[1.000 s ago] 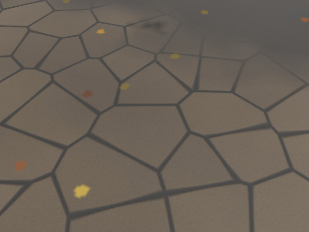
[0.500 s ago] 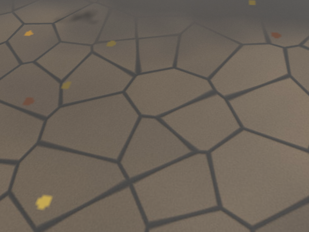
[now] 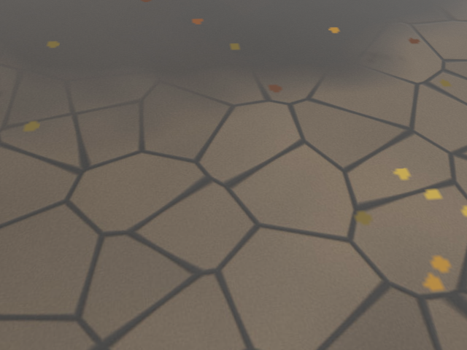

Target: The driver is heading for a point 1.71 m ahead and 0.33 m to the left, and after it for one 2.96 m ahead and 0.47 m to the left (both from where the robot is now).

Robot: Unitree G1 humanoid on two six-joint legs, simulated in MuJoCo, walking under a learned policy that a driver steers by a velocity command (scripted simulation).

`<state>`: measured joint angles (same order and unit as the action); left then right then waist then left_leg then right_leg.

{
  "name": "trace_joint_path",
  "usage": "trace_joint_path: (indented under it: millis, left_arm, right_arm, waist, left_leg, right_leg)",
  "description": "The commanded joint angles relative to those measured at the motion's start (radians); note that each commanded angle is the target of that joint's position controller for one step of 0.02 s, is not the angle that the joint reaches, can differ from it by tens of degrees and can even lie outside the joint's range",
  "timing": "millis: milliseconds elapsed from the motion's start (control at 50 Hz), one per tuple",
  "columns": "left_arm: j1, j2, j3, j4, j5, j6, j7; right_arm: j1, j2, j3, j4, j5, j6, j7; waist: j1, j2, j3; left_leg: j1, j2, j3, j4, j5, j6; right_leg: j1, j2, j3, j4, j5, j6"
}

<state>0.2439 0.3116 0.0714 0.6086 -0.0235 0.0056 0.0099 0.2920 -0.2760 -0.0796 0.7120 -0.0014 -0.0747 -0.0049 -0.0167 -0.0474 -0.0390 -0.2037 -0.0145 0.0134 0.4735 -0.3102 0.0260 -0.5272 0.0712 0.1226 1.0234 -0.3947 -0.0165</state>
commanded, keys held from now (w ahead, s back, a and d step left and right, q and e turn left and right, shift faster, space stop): w+e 0.02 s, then w+q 0.48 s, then q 0.50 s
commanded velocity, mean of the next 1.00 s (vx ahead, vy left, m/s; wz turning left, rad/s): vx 0.32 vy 0.00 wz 0.29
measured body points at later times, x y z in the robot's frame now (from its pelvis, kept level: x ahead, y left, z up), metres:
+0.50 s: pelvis +0.22 -0.07 +0.00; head +0.25 -0.07 +0.45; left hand +0.33 +0.21 -0.10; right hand +0.33 -0.35 -0.11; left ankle +0.18 +0.08 -0.65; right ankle +0.23 -0.18 -0.74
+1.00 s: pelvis +0.39 -0.01 -0.01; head +0.45 +0.03 +0.44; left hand +0.46 +0.31 -0.12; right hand +0.64 -0.22 -0.09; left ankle +0.46 +0.08 -0.74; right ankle +0.47 -0.17 -0.67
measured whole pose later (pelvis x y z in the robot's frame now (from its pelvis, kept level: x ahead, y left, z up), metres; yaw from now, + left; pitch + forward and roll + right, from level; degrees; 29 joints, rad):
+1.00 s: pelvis +0.39 -0.01 -0.01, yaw +22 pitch +3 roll -2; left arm 0.09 0.32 0.05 0.71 0.01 -0.01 0.03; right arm 0.19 -0.31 -0.06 0.59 -0.01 0.01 0.00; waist -0.02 -0.01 0.10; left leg -0.43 -0.10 -0.07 0.47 -0.08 0.09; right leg -0.57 -0.02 0.09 1.07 -0.40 0.07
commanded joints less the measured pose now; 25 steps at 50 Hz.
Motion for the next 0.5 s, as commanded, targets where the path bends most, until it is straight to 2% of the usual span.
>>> trace_joint_path:
  millis: [20,60,120,160,180,220,260,280,300,320,340,360,380,400,420,440,460,500]
  left_arm:
    - [-0.09,0.093,0.031,-0.086,0.005,-0.032,-0.013]
    - [-0.102,0.039,0.013,-0.077,0.006,-0.045,-0.015]
    - [-0.169,0.015,-0.004,-0.091,0.017,-0.063,-0.024]
    - [-0.254,-0.013,-0.019,-0.104,0.014,-0.078,-0.037]
    - [-0.281,-0.016,-0.021,-0.107,0.009,-0.085,-0.046]
    - [-0.301,0.005,-0.014,-0.113,-0.004,-0.096,-0.061]
    - [-0.261,0.047,0.003,-0.106,-0.011,-0.104,-0.065]
    - [-0.186,0.074,0.018,-0.088,-0.011,-0.106,-0.061]
    - [-0.052,0.115,0.042,-0.047,-0.008,-0.104,-0.05]
    - [0.125,0.165,0.06,-0.017,0.008,-0.099,-0.036]
    - [0.206,0.268,0.075,-0.002,0.037,-0.092,-0.025]
    - [0.221,0.198,0.058,0.002,0.043,-0.093,-0.029]
    - [0.157,0.127,0.035,0.013,0.03,-0.093,-0.028]
    - [0.103,0.086,0.023,0.02,0.02,-0.093,-0.026]
    - [0.048,0.055,0.014,0.026,0.023,-0.094,-0.027]
    - [0.01,0.034,0.009,0.031,0.031,-0.1,-0.028]
    - [-0.015,0.027,0.011,0.037,0.035,-0.108,-0.026]
    - [-0.036,0.037,0.018,0.059,0.032,-0.126,-0.023]
  right_arm:
    - [-0.011,-0.121,-0.023,-0.061,-0.005,-0.02,-0.019]
    - [0.052,-0.112,-0.017,-0.028,-0.013,-0.029,-0.013]
    - [0.065,-0.13,-0.014,0.0,0.007,-0.018,-0.006]
    - [0.088,-0.153,-0.017,0.013,0.02,-0.008,-0.004]
    - [0.106,-0.169,-0.019,0.021,0.024,-0.003,-0.003]
    - [0.139,-0.197,-0.024,0.034,0.032,0.003,-0.002]
    - [0.143,-0.215,-0.028,0.047,0.039,0.011,-0.002]
    - [0.126,-0.221,-0.027,0.05,0.041,0.015,-0.004]
    - [0.126,-0.202,-0.02,0.052,0.039,0.015,-0.006]
    - [0.115,-0.147,0.001,0.028,0.02,0.01,-0.005]
    - [0.207,0.003,0.043,-0.017,0.007,-0.002,-0.007]
    - [0.209,-0.081,0.025,-0.006,0.046,-0.016,-0.008]
    - [0.123,-0.146,0.002,-0.025,0.068,-0.013,-0.006]
    - [0.065,-0.141,0.004,-0.034,0.057,-0.009,-0.006]
    - [0.036,-0.13,0.002,-0.035,0.039,-0.004,-0.005]
    - [0.041,-0.117,-0.001,-0.033,0.035,0.009,-0.001]
    - [0.057,-0.096,0.002,-0.027,0.038,0.022,0.004]
    - [0.048,-0.063,0.008,-0.034,0.036,0.042,0.007]
  waist:
    - [-0.023,0.173,0.13]
    - [-0.037,0.145,0.119]
    - [-0.037,0.146,0.133]
    - [-0.071,0.153,0.146]
    - [-0.081,0.157,0.149]
    - [-0.08,0.177,0.146]
    - [-0.035,0.204,0.123]
    - [0.022,0.208,0.08]
    - [0.094,0.183,-0.011]
    - [0.177,0.146,-0.163]
    - [0.126,-0.163,-0.33]
    - [0.15,-0.21,-0.384]
    - [0.136,-0.159,-0.201]
    - [0.115,-0.111,-0.104]
    - [0.084,-0.074,-0.041]
    - [0.051,-0.089,-0.002]
    - [0.028,-0.089,0.015]
    - [0.004,-0.051,0.056]
  left_leg:
    - [0.173,0.284,-0.293,-0.314,-0.11,0.121]
    - [0.15,0.254,-0.216,-0.324,0.008,0.14]
    - [0.143,0.228,-0.152,-0.342,0.139,0.161]
    - [0.1,0.211,-0.113,-0.336,0.216,0.157]
    - [0.085,0.215,-0.109,-0.334,0.236,0.158]
    - [0.107,0.243,-0.135,-0.311,0.264,0.156]
    - [0.15,0.279,-0.17,-0.262,0.35,0.137]
    - [0.147,0.273,-0.151,-0.181,0.501,0.118]
    - [0.113,0.224,-0.103,-0.012,0.628,0.088]
    - [-0.065,0.18,-0.076,0.245,0.465,0.049]
    - [-0.424,0.026,-0.033,0.622,-0.16,-0.018]
    - [-0.502,0.017,-0.162,0.79,-0.263,-0.023]
    - [-0.584,0.068,-0.148,0.839,-0.19,-0.018]
    - [-0.582,0.109,-0.118,0.819,-0.109,-0.013]
    - [-0.553,0.133,-0.113,0.78,-0.045,-0.015]
    - [-0.503,0.154,-0.122,0.751,0.002,-0.017]
    - [-0.462,0.158,-0.12,0.74,0.029,-0.02]
    - [-0.462,0.159,-0.118,0.711,0.053,-0.033]
  right_leg:
    - [-0.376,-0.098,0.024,0.152,0.146,0.033]
    - [-0.337,-0.092,0.018,0.117,0.214,0.041]
    - [-0.283,-0.126,-0.072,-0.089,0.289,0.054]
    - [-0.176,-0.119,-0.12,-0.253,0.329,0.063]
    - [-0.12,-0.104,-0.14,-0.313,0.322,0.065]
    - [-0.042,-0.083,-0.143,-0.406,0.291,0.052]
    - [0.051,-0.068,-0.128,-0.486,0.264,0.021]
    - [0.172,-0.05,-0.136,-0.534,0.27,-0.006]
    - [0.371,-0.04,-0.144,-0.571,0.294,-0.039]
    - [0.678,-0.168,-0.035,-0.52,0.285,-0.09]
    - [1.005,-0.47,0.405,-0.556,0.172,-0.212]
    - [0.931,-0.51,0.621,-0.696,0.029,-0.27]
    - [0.817,-0.47,0.448,-0.709,0.022,-0.234]
    - [0.696,-0.423,0.308,-0.725,0.077,-0.207]
    - [0.585,-0.377,0.22,-0.758,0.137,-0.189]
    - [0.5,-0.347,0.144,-0.796,0.203,-0.179]
    - [0.448,-0.336,0.091,-0.83,0.241,-0.178]
    - [0.391,-0.343,0.009,-0.873,0.346,-0.187]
